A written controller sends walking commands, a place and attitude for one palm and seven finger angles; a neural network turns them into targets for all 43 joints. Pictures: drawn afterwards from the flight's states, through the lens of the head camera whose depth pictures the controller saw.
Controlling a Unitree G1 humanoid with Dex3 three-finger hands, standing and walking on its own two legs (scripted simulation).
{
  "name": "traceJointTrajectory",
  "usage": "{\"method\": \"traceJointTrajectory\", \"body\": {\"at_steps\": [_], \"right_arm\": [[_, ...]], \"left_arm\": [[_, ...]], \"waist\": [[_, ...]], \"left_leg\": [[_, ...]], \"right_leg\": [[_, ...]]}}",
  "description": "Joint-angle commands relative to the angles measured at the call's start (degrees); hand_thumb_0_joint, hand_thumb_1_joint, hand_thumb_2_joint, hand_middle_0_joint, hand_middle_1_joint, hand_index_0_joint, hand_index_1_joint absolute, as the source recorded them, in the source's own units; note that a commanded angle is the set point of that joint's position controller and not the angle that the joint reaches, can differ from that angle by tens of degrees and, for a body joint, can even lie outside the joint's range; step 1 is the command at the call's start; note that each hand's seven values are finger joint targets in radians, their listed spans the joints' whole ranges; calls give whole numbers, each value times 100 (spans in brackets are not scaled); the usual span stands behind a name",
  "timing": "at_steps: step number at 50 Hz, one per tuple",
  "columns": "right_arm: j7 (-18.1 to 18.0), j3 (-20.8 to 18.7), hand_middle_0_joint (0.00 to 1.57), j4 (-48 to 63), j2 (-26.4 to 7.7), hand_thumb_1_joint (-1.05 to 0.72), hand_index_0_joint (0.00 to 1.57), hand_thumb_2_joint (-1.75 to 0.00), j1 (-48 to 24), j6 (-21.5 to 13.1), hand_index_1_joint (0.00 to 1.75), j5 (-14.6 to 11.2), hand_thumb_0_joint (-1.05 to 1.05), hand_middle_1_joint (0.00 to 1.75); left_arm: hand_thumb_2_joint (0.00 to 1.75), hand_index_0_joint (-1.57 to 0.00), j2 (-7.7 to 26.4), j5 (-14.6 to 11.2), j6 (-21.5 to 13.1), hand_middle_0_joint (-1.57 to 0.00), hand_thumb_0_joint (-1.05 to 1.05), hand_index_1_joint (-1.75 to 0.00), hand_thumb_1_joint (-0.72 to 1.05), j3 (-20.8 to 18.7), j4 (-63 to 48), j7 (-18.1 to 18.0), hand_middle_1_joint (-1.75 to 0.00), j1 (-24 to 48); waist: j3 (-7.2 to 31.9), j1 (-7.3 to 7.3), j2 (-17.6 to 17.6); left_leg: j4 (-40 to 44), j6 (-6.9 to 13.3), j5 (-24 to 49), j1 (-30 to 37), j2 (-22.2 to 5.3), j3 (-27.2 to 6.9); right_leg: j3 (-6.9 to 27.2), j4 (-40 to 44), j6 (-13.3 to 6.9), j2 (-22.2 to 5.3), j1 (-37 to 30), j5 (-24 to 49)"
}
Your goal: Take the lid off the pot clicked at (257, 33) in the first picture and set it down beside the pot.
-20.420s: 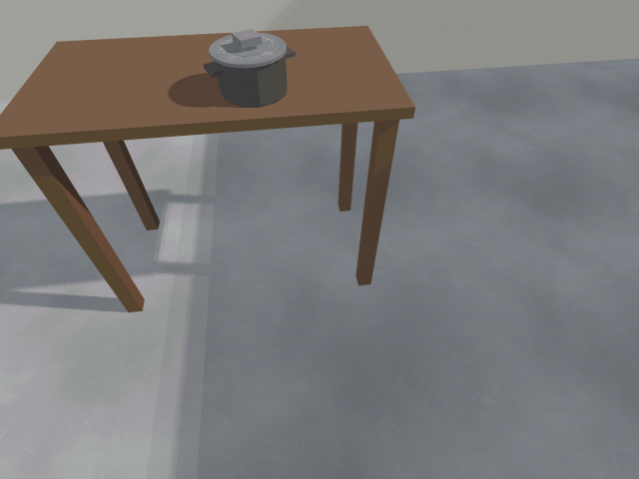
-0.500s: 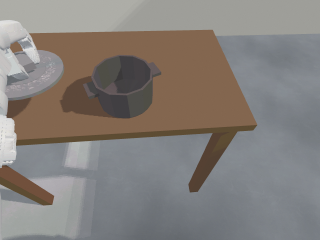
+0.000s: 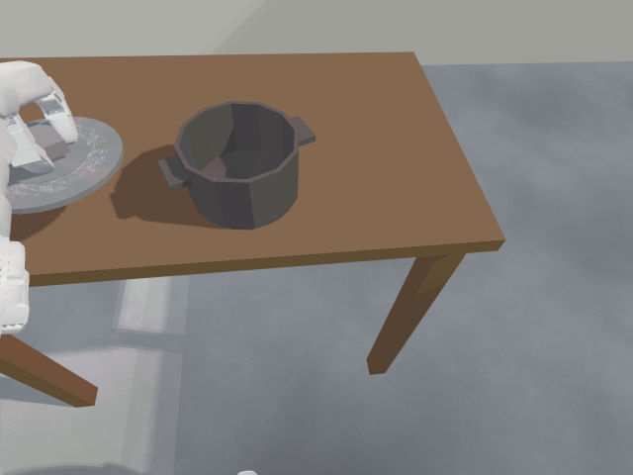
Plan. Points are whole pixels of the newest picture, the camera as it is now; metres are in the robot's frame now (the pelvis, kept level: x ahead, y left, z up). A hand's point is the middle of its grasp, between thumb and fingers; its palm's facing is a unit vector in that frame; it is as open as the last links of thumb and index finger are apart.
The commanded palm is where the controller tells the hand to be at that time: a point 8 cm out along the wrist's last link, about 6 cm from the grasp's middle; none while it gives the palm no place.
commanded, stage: lower the lid onto the table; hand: left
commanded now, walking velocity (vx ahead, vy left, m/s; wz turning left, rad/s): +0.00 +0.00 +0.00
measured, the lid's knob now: (37, 144) +0.50 +0.31 +0.14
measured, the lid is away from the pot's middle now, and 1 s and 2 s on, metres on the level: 0.24 0.23 0.24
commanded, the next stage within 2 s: open the fingers wide in 1.02 s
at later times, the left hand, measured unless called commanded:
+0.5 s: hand (52, 159) +0.48 +0.29 +0.13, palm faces -0.48 -0.16 -0.86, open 7.9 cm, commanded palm +0.52 +0.30 +0.19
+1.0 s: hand (65, 173) +0.49 +0.30 +0.10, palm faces -0.50 -0.17 -0.85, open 7.8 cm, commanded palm +0.53 +0.30 +0.16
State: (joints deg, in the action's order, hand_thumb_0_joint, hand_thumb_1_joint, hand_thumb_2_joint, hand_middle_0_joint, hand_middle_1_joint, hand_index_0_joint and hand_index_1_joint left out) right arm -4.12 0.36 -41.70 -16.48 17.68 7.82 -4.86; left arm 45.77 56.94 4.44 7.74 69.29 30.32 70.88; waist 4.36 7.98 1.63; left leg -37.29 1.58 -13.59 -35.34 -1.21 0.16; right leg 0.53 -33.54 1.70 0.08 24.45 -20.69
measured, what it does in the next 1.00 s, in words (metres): stands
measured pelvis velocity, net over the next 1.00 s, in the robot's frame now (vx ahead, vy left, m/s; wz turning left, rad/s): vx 0.00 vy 0.00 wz -0.03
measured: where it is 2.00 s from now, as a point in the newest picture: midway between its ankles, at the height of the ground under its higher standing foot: outside the picture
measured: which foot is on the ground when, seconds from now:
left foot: down 0.00-1.00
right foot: down 0.00-1.00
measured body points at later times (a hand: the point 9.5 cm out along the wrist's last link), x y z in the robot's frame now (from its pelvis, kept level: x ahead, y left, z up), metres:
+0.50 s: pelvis +0.00 +0.00 -0.01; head +0.08 +0.02 +0.44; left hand +0.50 +0.30 +0.18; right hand -0.01 -0.29 -0.12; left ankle +0.04 +0.10 -0.72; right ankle -0.05 -0.15 -0.72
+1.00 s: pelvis +0.00 +0.00 -0.01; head +0.09 +0.02 +0.43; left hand +0.51 +0.30 +0.15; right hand -0.02 -0.28 -0.13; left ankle +0.04 +0.10 -0.72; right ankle -0.05 -0.15 -0.72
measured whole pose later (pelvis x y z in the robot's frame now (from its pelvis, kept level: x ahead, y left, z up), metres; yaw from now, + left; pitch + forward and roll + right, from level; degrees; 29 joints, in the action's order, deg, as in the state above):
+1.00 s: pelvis +0.00 +0.00 -0.01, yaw -2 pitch +16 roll -3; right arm -6.0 0.8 -41.7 -15.9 19.8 7.4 -4.4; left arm 47.9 58.8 -1.1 4.6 73.8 26.6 69.2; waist 5.3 10.5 1.4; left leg -44.2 1.6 -16.3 -44.0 -2.6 0.3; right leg 1.1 -39.7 1.9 1.4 33.0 -22.8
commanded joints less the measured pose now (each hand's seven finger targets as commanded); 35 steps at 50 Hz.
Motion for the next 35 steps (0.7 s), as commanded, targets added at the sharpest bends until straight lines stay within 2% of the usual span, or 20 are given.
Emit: {"method": "traceJointTrajectory", "body": {"at_steps": [1,4,5,8,9,10,13,14,15,17,19,20,22,25,28,29,30,33,34,35], "right_arm": [[-123,-374,20,397,-1066,-90,20,-90,413,-145,30,37,0,30],[-181,-354,20,425,-1044,-90,20,-90,429,-211,30,16,0,30],[-173,-380,20,397,-1081,-90,20,-90,437,-181,30,24,0,30],[-170,-380,20,347,-1068,-90,20,-90,499,-177,30,7,0,30],[-185,-340,20,344,-1051,-90,20,-90,472,-198,30,-2,0,30],[-174,-365,20,321,-1103,-90,20,-90,488,-158,30,27,0,30],[-211,-336,20,327,-1090,-90,20,-90,522,-144,30,14,0,30],[-229,-311,20,349,-1066,-90,20,-90,496,-173,30,8,0,30],[-215,-356,20,311,-1102,-90,20,-90,544,-162,30,34,0,30],[-232,-353,20,309,-1089,-90,20,-90,606,-174,30,33,0,30],[-261,-339,20,335,-1055,-90,20,-90,598,-221,30,29,0,30],[-258,-396,20,292,-1099,-90,20,-90,668,-208,30,49,0,30],[-254,-392,20,265,-1079,-90,20,-90,726,-204,30,36,0,30],[-253,-397,20,249,-1108,-90,20,-90,749,-188,30,49,0,30],[-245,-388,20,241,-1093,-90,20,-90,773,-153,30,37,0,30],[-244,-348,20,282,-1060,-90,20,-90,760,-180,30,35,0,30],[-230,-391,20,267,-1098,-90,20,-90,780,-131,30,53,0,30],[-225,-392,20,302,-1075,-90,20,-90,803,-104,30,44,0,30],[-244,-339,20,323,-1069,-90,20,-90,788,-124,30,23,0,30],[-240,-379,20,293,-1114,-90,20,-90,823,-82,30,46,0,30]], "left_arm": [[97,-77,1512,67,-70,-71,0,-110,60,-265,-1504,-347,-108,3410],[97,-77,1607,-13,-180,-71,0,-110,60,-370,-1712,-324,-108,3375],[97,-77,1814,54,-182,-71,0,-110,60,-515,-1598,-363,-108,3405],[97,-77,1402,48,-149,-71,0,-110,60,-212,-1083,-346,-108,3153],[97,-77,1400,23,-200,-71,0,-110,60,-218,-1139,-329,-108,3058],[97,-77,1610,87,-180,-71,0,-110,60,-345,-1120,-380,-108,3203],[97,-77,1654,128,-198,-71,0,-110,60,-319,-877,-409,-108,3142],[97,-77,1437,73,-248,-71,0,-110,60,-155,-1068,-387,-108,3198],[97,-77,1655,141,-238,-71,0,-110,60,-302,-1146,-436,-108,3364],[97,-77,1539,132,-247,-71,0,-110,60,-222,-1067,-439,-108,3331],[97,-77,1488,35,-347,-71,0,-110,60,-212,-1432,-411,-108,3411],[97,-77,1730,94,-340,-71,0,-110,60,-391,-1462,-454,-108,3519],[97,-77,1519,68,-330,-71,0,-110,60,-280,-1102,-423,-108,3228],[97,-77,1773,103,-383,-71,0,-110,60,-473,-1129,-456,-108,3190],[97,-77,1697,158,-391,-71,0,-110,60,-415,-990,-475,-108,3076],[97,-77,1623,107,-456,-71,0,-110,60,-393,-1152,-465,-108,2950],[97,-77,1835,189,-434,-71,0,-110,60,-551,-1084,-511,-108,2958],[97,-77,1660,192,-418,-71,0,-110,60,-426,-883,-513,-108,2864],[97,-77,1731,132,-477,-71,0,-110,60,-478,-998,-507,-108,2766],[97,-77,1818,191,-442,-71,0,-110,60,-506,-929,-538,-108,2925]], "waist": [[2517,14,887],[2842,-26,776],[2862,12,805],[2362,87,700],[2350,18,725],[2386,53,695],[2180,88,599],[2343,46,733],[2490,85,866],[2445,129,848],[2817,62,868],[2982,117,976],[2691,152,813],[2789,109,894],[2523,126,949],[2676,21,927],[2734,75,938],[2483,121,900],[2564,50,861],[2624,132,824]], "left_leg": [[73,265,1770,3168,174,-86],[13,293,1996,3230,178,-33],[-17,272,1945,3188,172,-50],[-8,257,1561,2905,198,-24],[20,247,1639,2898,170,-4],[8,237,1437,2845,171,-6],[-8,246,1128,2483,222,44],[-8,248,1345,2629,192,50],[-47,235,1289,2776,158,22],[-92,246,1357,2773,170,3],[-155,272,1744,2975,146,5],[-208,261,1784,3107,120,-20],[-235,260,1759,2903,157,-29],[-272,246,1771,2880,138,-20],[-296,230,1758,2701,140,4],[-331,248,2106,2803,138,20],[-373,230,2022,2792,127,4],[-379,231,1748,2616,158,18],[-380,241,1945,2619,136,46],[-383,227,1734,2599,129,1]], "right_leg": [[-394,428,-349,428,840,1483],[-378,351,-328,423,671,1677],[-348,350,-309,421,699,1674],[-386,380,-319,435,947,1495],[-423,321,-336,440,937,1464],[-382,335,-320,435,941,1424],[-374,305,-334,431,893,1441],[-392,247,-348,430,924,1456],[-350,265,-322,431,994,1416],[-363,256,-324,447,1088,1452],[-383,171,-324,463,985,1572],[-327,190,-296,455,1042,1602],[-364,188,-300,477,1135,1617],[-351,132,-299,481,1130,1593],[-375,107,-325,488,1227,1635],[-402,24,-331,510,1141,1736],[-363,43,-311,507,1181,1726],[-379,57,-324,515,1273,1613],[-401,-21,-330,514,1176,1673],[-369,4,-308,511,1259,1584]]}}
